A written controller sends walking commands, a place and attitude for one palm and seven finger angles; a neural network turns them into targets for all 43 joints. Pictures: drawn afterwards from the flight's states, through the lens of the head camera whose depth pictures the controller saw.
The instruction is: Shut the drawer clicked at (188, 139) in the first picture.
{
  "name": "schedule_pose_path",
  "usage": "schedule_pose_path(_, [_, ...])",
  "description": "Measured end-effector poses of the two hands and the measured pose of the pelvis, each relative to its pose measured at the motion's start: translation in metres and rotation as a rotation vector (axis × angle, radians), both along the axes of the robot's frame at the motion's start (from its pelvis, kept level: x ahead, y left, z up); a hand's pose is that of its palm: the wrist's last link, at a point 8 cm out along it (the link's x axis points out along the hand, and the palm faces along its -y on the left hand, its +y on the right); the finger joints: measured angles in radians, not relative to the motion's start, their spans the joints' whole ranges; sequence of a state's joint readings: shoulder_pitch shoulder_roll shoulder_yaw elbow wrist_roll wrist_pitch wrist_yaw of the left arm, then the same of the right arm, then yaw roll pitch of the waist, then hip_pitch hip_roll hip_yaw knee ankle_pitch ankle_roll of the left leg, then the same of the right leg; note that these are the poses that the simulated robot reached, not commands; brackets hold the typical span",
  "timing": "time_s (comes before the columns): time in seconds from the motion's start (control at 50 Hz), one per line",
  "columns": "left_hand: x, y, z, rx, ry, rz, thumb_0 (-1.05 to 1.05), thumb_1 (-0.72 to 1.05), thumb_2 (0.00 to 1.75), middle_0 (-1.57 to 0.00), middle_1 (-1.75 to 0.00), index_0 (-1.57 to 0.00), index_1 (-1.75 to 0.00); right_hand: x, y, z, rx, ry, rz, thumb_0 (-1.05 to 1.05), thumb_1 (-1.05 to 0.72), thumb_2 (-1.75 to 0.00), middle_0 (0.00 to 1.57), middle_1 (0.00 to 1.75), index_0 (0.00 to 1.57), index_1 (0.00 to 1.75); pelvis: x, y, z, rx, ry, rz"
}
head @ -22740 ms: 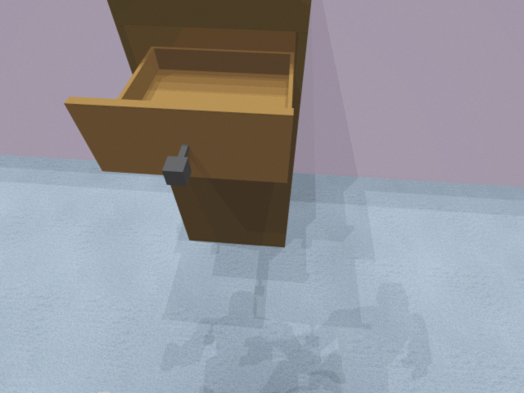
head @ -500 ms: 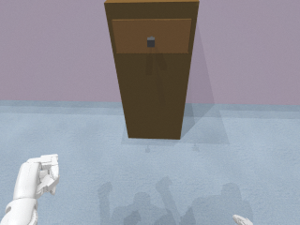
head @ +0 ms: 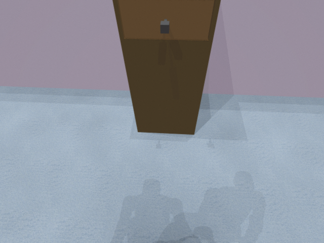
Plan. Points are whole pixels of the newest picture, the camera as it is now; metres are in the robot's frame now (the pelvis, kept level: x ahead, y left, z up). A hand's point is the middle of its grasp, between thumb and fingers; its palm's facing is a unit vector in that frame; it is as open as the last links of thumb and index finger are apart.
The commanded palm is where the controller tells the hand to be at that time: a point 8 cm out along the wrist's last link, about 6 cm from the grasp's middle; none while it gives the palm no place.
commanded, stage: let the arm hang, fingers relaxed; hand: left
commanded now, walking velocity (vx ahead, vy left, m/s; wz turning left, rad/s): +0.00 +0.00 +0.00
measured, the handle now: (165, 24) +0.91 +0.04 +0.08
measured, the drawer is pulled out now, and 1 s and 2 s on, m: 0.00 0.00 0.00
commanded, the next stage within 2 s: look to check the result in 0.50 s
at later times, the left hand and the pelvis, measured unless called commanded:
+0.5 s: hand out of the picture -0.02 +0.16 -0.17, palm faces +0.04 -0.98 -0.19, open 7.3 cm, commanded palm none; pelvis +0.00 +0.00 +0.00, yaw +0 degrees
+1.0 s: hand out of the picture -0.03 +0.15 -0.17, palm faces +0.05 -0.98 -0.19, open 7.4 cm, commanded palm none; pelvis +0.00 -0.01 +0.00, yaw -1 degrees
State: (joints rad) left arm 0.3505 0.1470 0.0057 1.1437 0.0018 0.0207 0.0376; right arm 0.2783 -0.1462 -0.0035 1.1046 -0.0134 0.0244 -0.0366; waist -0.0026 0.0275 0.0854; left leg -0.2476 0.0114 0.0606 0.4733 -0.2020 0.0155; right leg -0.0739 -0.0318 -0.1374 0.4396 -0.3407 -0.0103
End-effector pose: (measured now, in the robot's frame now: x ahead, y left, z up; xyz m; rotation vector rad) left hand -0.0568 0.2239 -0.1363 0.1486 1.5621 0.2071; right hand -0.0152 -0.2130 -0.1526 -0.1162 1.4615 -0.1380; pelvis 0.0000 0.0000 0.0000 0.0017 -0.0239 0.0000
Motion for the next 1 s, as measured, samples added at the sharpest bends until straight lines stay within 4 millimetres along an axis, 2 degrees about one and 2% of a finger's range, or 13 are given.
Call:
schedule_pose_path(0.14, [0.022,-0.014,-0.004,-0.031,-0.068,-0.007,0.01,0.91,0.9,-0.31,-0.42,-0.3,-0.42,-0.009,0.012,-0.002,0.024,0.008,-0.016,0.01,-0.92,-0.9,0.2,0.3,0.2,0.3,-0.002,0.002,0.001,0.004,-0.012,-0.002])
schedule_pose_path(0.28, [0.041,-0.02,-0.007,-0.043,-0.12,-0.025,0.01,0.92,0.9,-0.23,-0.33,-0.22,-0.33,-0.016,0.017,-0.002,0.034,0.005,-0.039,0.01,-0.92,-0.9,0.2,0.3,0.2,0.3,-0.002,0.001,0.002,0.005,-0.015,-0.005])
schedule_pose_path(0.52, [0.03,-0.017,-0.005,-0.027,-0.097,-0.012,0.01,0.92,0.9,-0.2,-0.3,-0.2,-0.3,-0.023,0.017,-0.001,0.037,0.019,-0.052,0.0,-0.91,-0.9,0.2,0.3,0.2,0.3,-0.002,-0.002,0.002,0.003,-0.015,-0.008])
schedule_pose_path(0.74, [0.016,-0.022,-0.004,-0.032,-0.06,0.001,0.01,0.91,0.9,-0.2,-0.3,-0.2,-0.3,-0.017,0.009,0.0,0.024,0.012,-0.043,0.0,-0.91,-0.9,0.2,0.3,0.2,0.3,-0.001,-0.004,0.002,0.004,-0.015,-0.009])
schedule_pose_path(1.0, [0.024,-0.026,-0.004,-0.033,-0.08,-0.005,0.01,0.91,0.9,-0.2,-0.3,-0.2,-0.3,-0.01,0.002,0.0,0.017,-0.002,-0.038,0.01,-0.91,-0.9,0.2,0.3,0.2,0.3,0.0,-0.008,0.002,0.004,-0.015,-0.009])
